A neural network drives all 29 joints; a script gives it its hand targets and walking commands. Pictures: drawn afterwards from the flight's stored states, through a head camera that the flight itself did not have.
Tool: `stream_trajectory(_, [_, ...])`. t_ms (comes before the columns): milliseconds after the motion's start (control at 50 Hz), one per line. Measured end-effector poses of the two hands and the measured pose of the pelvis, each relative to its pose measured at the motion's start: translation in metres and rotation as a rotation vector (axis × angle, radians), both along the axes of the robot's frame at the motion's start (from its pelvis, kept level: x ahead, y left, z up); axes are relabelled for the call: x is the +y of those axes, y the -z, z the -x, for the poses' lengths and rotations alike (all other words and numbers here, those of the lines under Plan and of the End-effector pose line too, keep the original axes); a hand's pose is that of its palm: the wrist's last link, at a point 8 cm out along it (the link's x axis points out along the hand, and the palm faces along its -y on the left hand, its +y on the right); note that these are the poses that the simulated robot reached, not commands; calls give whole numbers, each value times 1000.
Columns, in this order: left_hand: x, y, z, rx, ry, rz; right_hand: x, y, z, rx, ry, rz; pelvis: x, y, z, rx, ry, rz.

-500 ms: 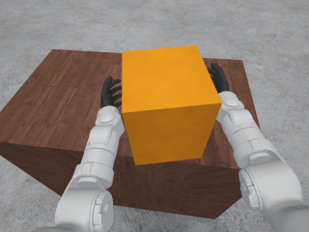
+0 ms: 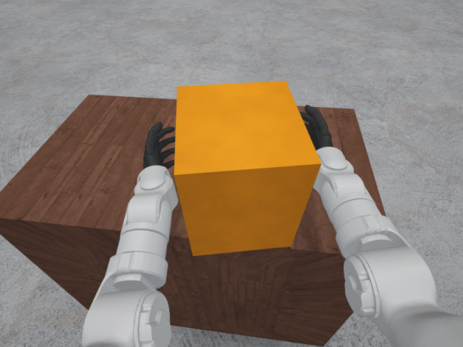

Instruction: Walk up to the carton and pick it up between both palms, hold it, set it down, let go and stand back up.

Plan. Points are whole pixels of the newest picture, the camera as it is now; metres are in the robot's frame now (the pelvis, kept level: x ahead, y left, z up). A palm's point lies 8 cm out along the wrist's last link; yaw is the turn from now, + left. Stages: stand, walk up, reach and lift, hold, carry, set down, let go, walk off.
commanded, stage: reach and lift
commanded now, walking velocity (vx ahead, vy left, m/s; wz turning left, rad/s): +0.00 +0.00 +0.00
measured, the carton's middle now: (237, 171) +0.41 +0.05 +0.09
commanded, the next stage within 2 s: none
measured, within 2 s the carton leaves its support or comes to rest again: neither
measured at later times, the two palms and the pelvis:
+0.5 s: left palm (146, 143) +0.37 +0.20 +0.18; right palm (323, 126) +0.43 -0.09 +0.19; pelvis +0.00 +0.01 +0.00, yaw +0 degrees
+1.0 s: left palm (141, 128) +0.36 +0.19 +0.21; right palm (333, 113) +0.40 -0.09 +0.23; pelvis -0.01 +0.01 +0.00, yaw +0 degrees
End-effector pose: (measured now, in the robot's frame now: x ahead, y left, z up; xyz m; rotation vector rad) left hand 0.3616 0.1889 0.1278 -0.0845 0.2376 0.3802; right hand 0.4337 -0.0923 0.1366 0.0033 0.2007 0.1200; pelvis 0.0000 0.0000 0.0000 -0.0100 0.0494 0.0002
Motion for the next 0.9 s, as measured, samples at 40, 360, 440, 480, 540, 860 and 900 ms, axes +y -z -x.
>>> stream_trajectory(40, [-1,-4,0,-1,3,-2,-1,-2,1,0,4,-6,0,0,1,-2,0,0])
stream_trajectory(360, [6,-23,-4,28,28,-32,6,-26,1,15,22,8,2,0,-2,2,0,2])
stream_trajectory(440, [7,-43,-4,-8,44,-58,6,-44,4,-27,34,6,4,-1,-4,5,-1,4])
stream_trajectory(480, [7,-50,-5,-15,55,-63,5,-52,7,-36,44,8,5,-1,-4,5,-1,5])
stream_trajectory(540, [6,-51,-5,0,73,-56,4,-58,10,-22,58,19,8,-1,-1,2,-2,6])
stream_trajectory(860, [7,-72,1,11,114,-60,4,-85,26,-12,100,30,13,-1,9,-14,-7,4])
stream_trajectory(900, [6,-77,0,7,123,-64,3,-90,27,-17,108,33,13,-1,10,-15,-8,4])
